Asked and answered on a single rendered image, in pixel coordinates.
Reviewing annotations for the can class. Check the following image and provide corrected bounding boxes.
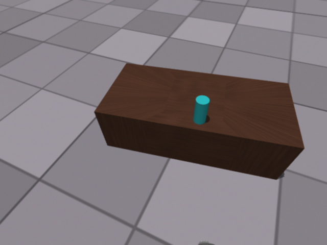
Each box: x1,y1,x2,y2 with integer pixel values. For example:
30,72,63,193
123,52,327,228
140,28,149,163
193,95,209,125

